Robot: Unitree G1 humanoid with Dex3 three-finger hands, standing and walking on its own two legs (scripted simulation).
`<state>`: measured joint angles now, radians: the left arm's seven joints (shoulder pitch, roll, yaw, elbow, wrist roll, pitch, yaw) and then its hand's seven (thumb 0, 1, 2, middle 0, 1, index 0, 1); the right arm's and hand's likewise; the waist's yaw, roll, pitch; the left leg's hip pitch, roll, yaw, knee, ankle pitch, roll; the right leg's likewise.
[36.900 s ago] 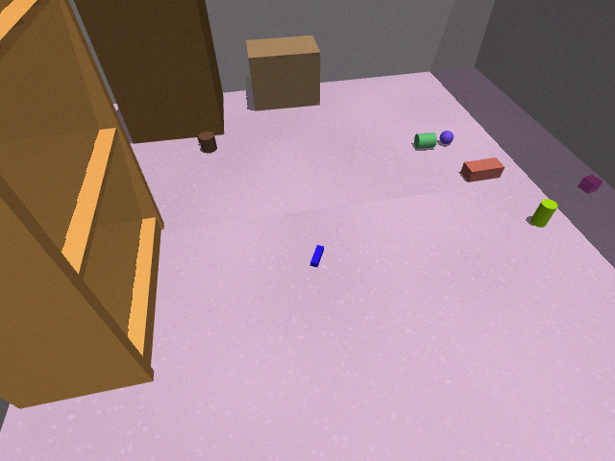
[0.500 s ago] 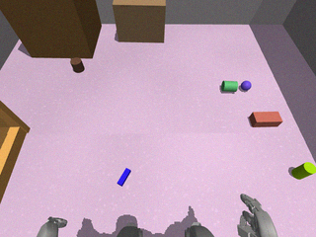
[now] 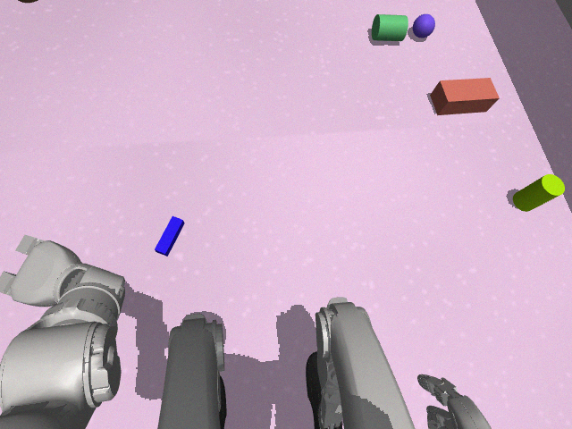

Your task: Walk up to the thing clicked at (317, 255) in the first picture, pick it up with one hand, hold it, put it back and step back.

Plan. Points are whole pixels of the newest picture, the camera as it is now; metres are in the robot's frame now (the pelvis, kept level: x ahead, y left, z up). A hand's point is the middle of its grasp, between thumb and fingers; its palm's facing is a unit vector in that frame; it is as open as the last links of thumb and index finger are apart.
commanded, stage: rise first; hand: left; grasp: from above
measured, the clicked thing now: (170, 236) +0.54 +0.24 -0.48
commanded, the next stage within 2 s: none
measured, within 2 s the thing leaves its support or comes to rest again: neither
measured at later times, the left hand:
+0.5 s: hand (117, 252) +0.44 +0.28 -0.26, palm faces -0.12 -0.43 -0.89, open 13.5 cm
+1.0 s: hand (134, 245) +0.47 +0.27 -0.32, palm faces -0.11 -0.44 -0.89, open 13.7 cm
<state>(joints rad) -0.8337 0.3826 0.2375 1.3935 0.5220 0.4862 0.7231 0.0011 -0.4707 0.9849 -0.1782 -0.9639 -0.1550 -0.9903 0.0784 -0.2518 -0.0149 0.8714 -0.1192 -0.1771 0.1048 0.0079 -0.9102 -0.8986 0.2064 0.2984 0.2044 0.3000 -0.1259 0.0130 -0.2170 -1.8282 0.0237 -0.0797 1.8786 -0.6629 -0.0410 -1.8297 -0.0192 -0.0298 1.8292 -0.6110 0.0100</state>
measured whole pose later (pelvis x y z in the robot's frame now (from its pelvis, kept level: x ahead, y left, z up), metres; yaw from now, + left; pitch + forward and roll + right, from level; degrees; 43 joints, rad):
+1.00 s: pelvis -0.01 +0.01 -0.16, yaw -5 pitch +36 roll -7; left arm -1.31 0.76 0.46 1.74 0.65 0.47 0.71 0.00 -0.47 0.98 -0.15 -1.00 -0.14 -1.01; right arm 0.16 -0.36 0.07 0.86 -0.16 -0.23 0.34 0.00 -0.92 -0.90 0.20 0.30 0.20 0.30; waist -0.30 0.03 0.04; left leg -2.30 0.01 -0.15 2.40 -0.73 -0.04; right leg -2.29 0.01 -0.06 2.28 -0.63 0.04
